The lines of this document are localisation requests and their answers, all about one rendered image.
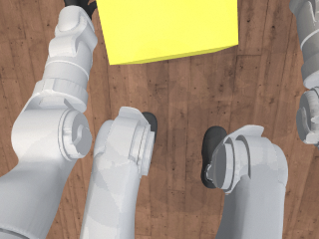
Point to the right robot forearm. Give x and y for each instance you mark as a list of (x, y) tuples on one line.
[(307, 22)]

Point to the right robot upper arm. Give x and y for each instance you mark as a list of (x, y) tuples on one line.
[(307, 117)]

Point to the left robot forearm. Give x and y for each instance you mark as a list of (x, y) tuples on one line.
[(67, 69)]

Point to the right robot shin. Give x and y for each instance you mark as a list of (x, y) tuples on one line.
[(253, 130)]

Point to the left robot upper arm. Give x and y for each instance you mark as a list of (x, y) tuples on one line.
[(48, 143)]

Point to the left robot hand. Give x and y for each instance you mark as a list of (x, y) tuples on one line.
[(83, 4)]

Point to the carton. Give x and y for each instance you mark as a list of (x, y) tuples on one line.
[(145, 31)]

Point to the robot right foot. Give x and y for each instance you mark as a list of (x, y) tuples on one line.
[(212, 138)]

